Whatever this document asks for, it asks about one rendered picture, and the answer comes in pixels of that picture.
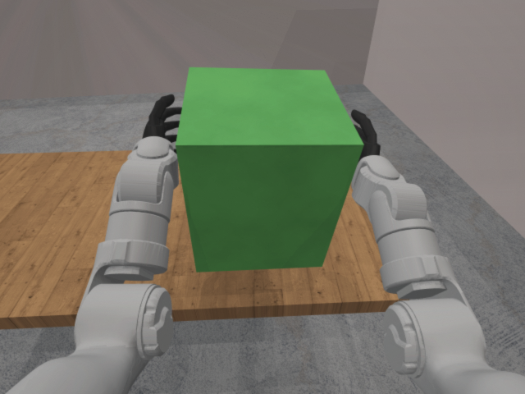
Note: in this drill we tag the right robot hand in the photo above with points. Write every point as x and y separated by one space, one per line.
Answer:
367 134

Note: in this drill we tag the carton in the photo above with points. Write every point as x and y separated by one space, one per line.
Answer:
266 159

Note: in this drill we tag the robot left upper arm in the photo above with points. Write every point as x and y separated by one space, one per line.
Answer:
120 328

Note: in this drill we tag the left robot hand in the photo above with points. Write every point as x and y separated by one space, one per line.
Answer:
156 125

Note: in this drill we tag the table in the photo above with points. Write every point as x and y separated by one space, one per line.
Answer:
54 211

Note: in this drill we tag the robot right upper arm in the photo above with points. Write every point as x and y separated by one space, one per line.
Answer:
439 345

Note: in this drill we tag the left robot forearm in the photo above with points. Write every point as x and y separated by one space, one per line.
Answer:
135 244

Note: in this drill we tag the right robot forearm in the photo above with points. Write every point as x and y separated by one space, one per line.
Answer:
412 264

